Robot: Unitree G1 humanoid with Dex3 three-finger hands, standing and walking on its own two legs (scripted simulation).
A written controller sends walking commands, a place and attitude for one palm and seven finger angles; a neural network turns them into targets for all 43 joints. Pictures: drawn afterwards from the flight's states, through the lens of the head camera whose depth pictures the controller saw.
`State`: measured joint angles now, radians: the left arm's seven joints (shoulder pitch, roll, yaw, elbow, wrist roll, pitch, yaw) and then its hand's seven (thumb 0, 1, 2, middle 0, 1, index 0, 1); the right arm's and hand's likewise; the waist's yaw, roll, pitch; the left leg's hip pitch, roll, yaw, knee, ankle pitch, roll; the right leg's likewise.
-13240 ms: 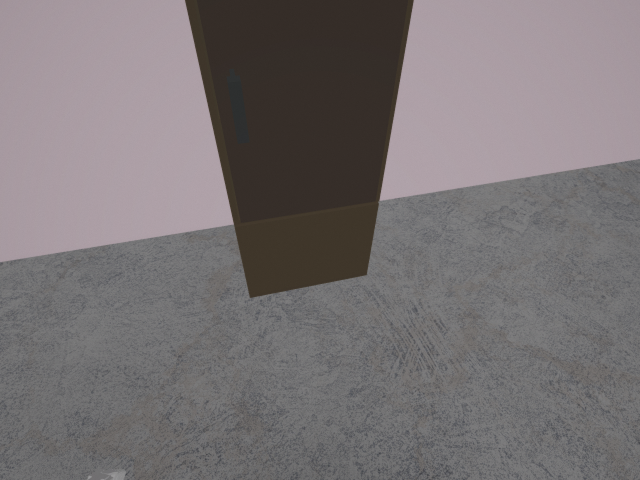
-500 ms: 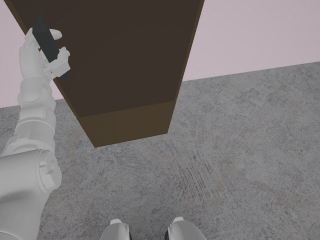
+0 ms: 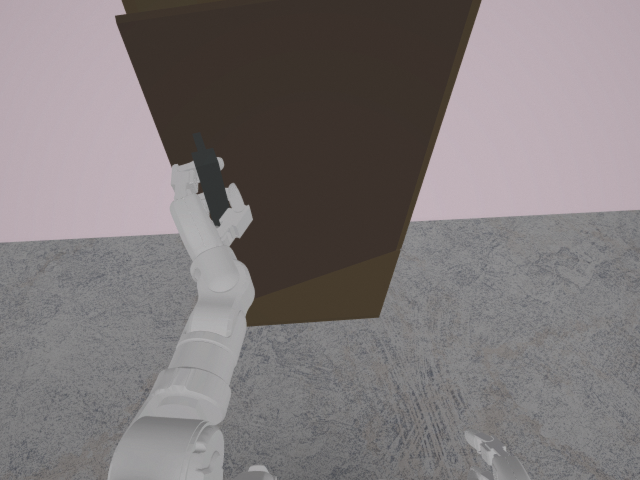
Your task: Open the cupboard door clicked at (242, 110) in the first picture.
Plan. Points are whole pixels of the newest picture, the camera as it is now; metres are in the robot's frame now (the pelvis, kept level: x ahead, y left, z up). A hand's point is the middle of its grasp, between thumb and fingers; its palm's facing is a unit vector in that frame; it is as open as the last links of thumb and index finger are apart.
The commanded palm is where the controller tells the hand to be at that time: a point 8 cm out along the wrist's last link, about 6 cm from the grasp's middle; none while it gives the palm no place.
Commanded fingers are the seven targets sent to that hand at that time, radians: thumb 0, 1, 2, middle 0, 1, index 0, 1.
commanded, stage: pull the door open along its arc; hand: left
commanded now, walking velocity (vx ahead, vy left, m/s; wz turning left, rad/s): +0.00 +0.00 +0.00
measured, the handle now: (212, 187) +0.48 +0.16 +0.09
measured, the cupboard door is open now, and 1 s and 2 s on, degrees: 18 40 37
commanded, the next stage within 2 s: open thumb and fingers to let go in 0.82 s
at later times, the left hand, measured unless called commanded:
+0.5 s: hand (248, 220) +0.42 +0.10 +0.09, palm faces +0.51 -0.86 +0.00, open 6.1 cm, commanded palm +0.34 +0.12 +0.08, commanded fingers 0.00 0.90 0.90 -0.40 -1.35 -0.40 -1.35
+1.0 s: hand (308, 284) +0.32 +0.02 +0.09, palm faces +0.33 -0.94 -0.05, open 6.6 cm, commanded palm +0.28 +0.06 +0.08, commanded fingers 0.00 0.55 0.75 -0.38 -1.31 -0.38 -1.31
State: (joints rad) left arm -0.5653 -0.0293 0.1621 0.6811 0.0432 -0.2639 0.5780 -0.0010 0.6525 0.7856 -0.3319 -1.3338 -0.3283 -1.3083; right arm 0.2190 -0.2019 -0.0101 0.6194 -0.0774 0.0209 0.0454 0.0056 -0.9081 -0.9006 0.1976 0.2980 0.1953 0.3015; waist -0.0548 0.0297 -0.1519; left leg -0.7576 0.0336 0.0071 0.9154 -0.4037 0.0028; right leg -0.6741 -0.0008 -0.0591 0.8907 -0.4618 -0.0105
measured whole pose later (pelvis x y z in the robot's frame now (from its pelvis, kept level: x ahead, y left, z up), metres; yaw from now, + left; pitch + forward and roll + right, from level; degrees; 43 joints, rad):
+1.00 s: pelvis +0.01 -0.03 +0.01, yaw +2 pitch +6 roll +0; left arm -0.05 -0.10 -0.30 0.16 0.06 -0.02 0.62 0.00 0.58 0.74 -0.35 -1.32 -0.36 -1.34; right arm 0.05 -0.15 0.02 0.55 -0.06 0.04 0.03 0.01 -0.91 -0.90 0.20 0.30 0.20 0.30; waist 0.01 0.04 -0.11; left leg -0.54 0.03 -0.03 0.83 -0.39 -0.04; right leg -0.46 0.00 -0.10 0.84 -0.49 -0.05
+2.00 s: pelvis -0.02 -0.01 +0.00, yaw +2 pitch +7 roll +0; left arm -0.16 -0.01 -0.24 0.31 0.02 -0.24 0.28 -0.01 -0.49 0.30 -0.25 -0.42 -0.15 -0.47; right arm 0.19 -0.18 0.01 0.57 -0.03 0.00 0.00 0.01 -0.91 -0.90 0.20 0.30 0.20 0.30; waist 0.02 0.04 -0.09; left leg -0.64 0.01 -0.02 0.88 -0.36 -0.01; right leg -0.56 -0.02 -0.09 0.89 -0.45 -0.03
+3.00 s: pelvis +0.00 -0.02 +0.00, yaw +1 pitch +7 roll +0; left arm 0.41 0.09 -0.12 -0.18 -0.09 -0.24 0.06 -0.01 -0.50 0.30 -0.15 -0.30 -0.15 -0.30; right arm 0.25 -0.20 0.03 0.47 -0.01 -0.05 -0.02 0.01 -0.91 -0.90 0.20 0.30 0.20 0.30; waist 0.01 0.04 -0.09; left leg -0.59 0.03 0.00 0.88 -0.40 -0.02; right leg -0.52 0.00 -0.07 0.89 -0.49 -0.03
